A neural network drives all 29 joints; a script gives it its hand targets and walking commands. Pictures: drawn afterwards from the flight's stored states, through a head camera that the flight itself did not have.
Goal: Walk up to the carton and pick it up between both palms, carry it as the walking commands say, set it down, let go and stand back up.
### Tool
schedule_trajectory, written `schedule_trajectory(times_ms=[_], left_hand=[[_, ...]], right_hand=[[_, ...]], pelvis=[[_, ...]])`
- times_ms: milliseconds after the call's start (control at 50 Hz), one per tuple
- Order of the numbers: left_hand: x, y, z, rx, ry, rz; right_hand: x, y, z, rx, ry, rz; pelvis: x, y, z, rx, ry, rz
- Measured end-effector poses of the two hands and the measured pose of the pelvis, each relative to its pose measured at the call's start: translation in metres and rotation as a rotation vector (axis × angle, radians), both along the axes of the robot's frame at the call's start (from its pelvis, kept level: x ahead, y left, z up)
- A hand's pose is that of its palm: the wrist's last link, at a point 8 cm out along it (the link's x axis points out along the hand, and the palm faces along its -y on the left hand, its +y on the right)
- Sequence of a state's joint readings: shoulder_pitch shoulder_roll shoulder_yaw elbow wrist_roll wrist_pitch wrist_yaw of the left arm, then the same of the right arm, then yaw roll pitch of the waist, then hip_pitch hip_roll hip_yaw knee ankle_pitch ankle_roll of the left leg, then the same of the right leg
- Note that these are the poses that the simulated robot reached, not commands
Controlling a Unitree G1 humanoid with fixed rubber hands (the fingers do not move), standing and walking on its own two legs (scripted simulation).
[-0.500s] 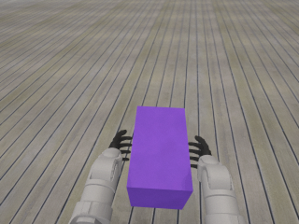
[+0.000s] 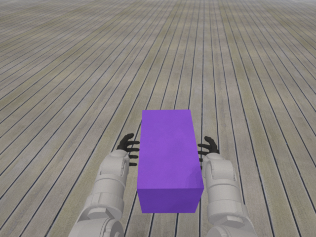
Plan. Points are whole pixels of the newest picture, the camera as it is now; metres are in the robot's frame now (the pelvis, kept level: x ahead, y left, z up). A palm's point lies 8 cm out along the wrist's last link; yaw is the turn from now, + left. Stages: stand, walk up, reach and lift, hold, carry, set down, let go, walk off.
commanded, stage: set down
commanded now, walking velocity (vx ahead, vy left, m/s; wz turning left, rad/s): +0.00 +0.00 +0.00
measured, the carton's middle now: (167, 158) +0.36 -0.07 -0.03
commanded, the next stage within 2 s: none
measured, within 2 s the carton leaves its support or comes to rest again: neither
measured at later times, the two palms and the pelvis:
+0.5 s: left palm (128, 163) +0.36 +0.05 -0.04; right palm (206, 171) +0.30 -0.19 -0.04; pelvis +0.00 +0.01 -0.02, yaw -1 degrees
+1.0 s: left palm (132, 173) +0.38 +0.05 -0.14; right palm (199, 183) +0.32 -0.19 -0.14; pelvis -0.01 +0.00 -0.08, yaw +0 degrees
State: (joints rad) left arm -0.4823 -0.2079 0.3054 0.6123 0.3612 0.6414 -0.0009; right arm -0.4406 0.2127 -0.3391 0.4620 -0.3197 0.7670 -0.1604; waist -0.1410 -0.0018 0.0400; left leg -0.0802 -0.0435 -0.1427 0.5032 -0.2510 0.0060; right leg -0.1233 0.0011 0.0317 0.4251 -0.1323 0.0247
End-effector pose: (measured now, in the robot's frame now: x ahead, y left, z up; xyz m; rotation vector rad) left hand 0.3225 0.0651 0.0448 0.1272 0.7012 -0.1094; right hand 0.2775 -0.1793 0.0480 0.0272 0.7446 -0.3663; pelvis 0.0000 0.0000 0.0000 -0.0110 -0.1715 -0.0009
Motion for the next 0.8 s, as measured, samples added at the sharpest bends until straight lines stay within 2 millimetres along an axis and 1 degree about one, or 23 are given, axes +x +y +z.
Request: schedule_trajectory(times_ms=[60, 120, 240, 340, 400, 480, 560, 680, 800], left_hand=[[0.003, -0.001, -0.008, 0.000, 0.023, 0.000], [0.006, -0.001, -0.014, 0.003, 0.018, -0.004], [0.015, -0.001, -0.026, -0.003, 0.006, 0.012], [0.027, -0.005, -0.037, -0.003, -0.010, 0.022], [0.030, -0.006, -0.051, -0.019, -0.014, 0.037], [0.032, -0.011, -0.075, -0.009, 0.012, 0.039], [0.037, -0.015, -0.096, -0.006, 0.003, 0.043], [0.046, -0.018, -0.117, -0.010, -0.034, 0.049], [0.049, -0.017, -0.138, -0.019, -0.031, 0.073]], right_hand=[[-0.002, 0.001, -0.012, 0.029, 0.018, -0.028], [-0.003, 0.002, -0.021, 0.016, 0.017, -0.025], [0.005, 0.003, -0.034, 0.041, -0.001, -0.055], [0.014, 0.001, -0.050, 0.016, -0.007, -0.038], [0.020, -0.002, -0.061, 0.011, -0.012, -0.032], [0.023, -0.006, -0.082, 0.006, 0.016, -0.034], [0.028, -0.010, -0.102, 0.001, 0.008, -0.035], [0.034, -0.012, -0.127, -0.008, -0.027, -0.033], [0.036, -0.010, -0.151, 0.020, -0.027, -0.053]], pelvis=[[-0.006, 0.003, -0.003, 0.002, 0.004, -0.011], [-0.009, 0.006, -0.005, 0.005, 0.020, -0.021], [-0.012, 0.013, -0.010, 0.004, 0.056, -0.023], [-0.009, 0.014, -0.012, 0.014, 0.114, -0.034], [-0.007, 0.013, -0.013, 0.013, 0.169, -0.024], [-0.004, 0.010, -0.015, 0.015, 0.225, -0.018], [0.001, 0.007, -0.020, 0.018, 0.310, -0.025], [0.006, 0.001, -0.032, 0.015, 0.423, -0.010], [0.005, -0.002, -0.046, 0.014, 0.481, -0.009]])
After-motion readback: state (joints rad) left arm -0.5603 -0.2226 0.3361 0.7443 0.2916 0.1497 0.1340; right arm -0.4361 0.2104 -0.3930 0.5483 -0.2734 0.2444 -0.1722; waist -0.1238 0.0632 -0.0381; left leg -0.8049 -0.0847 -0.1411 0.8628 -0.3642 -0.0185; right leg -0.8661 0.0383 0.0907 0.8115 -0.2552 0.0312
